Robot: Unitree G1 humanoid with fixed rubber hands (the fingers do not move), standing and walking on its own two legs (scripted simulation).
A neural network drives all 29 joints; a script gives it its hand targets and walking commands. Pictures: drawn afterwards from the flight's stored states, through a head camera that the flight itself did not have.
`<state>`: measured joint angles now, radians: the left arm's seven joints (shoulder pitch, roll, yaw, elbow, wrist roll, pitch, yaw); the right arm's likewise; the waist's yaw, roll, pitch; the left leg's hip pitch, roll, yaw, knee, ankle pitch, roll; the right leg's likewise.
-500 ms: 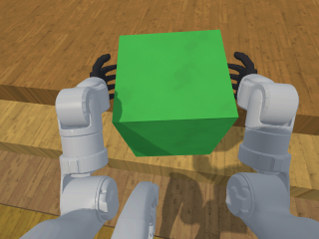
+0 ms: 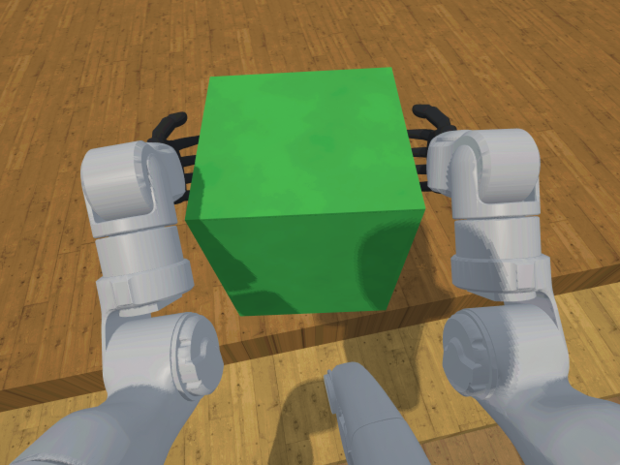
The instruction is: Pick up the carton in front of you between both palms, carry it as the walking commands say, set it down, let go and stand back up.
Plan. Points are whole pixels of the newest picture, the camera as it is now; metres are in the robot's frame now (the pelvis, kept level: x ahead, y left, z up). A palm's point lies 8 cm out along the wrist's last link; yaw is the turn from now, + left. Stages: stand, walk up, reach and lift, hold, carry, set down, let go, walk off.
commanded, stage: carry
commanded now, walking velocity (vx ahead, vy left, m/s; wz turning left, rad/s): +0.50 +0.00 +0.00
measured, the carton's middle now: (307, 205) +0.40 -0.06 +0.09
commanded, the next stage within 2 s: none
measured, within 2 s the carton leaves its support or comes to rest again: neither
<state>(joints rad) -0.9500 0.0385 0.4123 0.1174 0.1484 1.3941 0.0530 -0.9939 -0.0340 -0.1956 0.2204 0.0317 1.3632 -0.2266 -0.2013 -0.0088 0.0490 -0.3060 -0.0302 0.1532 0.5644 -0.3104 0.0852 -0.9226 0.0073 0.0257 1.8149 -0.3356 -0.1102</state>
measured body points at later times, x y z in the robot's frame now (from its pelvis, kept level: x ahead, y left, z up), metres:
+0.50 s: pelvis +0.32 -0.09 +0.16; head +0.36 -0.09 +0.61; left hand +0.68 +0.13 +0.33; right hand +0.74 -0.17 +0.33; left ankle +0.35 +0.02 -0.31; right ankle +0.29 -0.19 -0.57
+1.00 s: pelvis +0.63 -0.02 +0.31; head +0.66 -0.02 +0.76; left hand +1.04 +0.11 +0.48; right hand +1.02 -0.19 +0.50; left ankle +0.65 +0.07 -0.41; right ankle +0.71 -0.13 -0.33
